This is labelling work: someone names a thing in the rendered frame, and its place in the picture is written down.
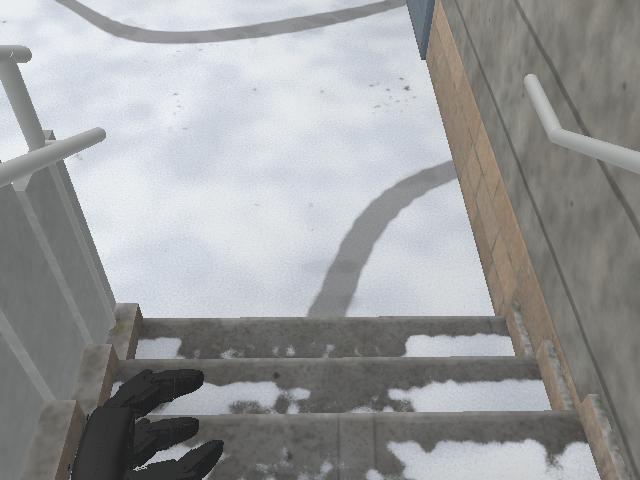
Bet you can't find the left robot hand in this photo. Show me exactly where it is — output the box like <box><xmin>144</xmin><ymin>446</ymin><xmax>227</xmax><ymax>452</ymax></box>
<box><xmin>68</xmin><ymin>369</ymin><xmax>224</xmax><ymax>480</ymax></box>

